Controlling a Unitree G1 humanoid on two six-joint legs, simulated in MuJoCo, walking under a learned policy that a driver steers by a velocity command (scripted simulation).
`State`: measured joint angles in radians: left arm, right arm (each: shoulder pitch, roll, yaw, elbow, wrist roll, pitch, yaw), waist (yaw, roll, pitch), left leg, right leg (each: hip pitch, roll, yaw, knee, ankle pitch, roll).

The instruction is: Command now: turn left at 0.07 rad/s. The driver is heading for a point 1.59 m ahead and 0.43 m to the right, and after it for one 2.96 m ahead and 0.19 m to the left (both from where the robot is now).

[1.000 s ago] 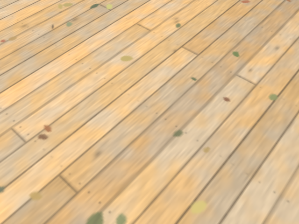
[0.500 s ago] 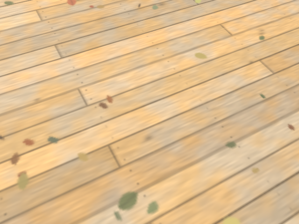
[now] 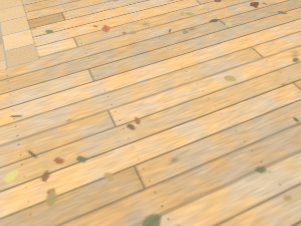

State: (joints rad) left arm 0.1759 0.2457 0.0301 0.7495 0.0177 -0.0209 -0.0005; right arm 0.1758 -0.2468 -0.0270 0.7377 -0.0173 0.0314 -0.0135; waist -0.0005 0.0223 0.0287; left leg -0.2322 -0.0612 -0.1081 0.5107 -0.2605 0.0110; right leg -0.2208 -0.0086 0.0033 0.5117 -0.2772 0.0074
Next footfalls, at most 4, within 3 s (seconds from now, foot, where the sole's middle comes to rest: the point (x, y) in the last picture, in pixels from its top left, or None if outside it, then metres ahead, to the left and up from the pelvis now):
1.04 left None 0.13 0.13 -0.77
1.54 right None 0.46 -0.11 -0.77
2.00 left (161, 170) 0.79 0.00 -0.77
2.50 right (230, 155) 0.87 -0.36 -0.77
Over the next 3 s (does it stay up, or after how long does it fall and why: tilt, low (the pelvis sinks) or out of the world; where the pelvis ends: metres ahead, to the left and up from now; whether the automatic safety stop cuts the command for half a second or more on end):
stays up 1.02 -0.32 -0.01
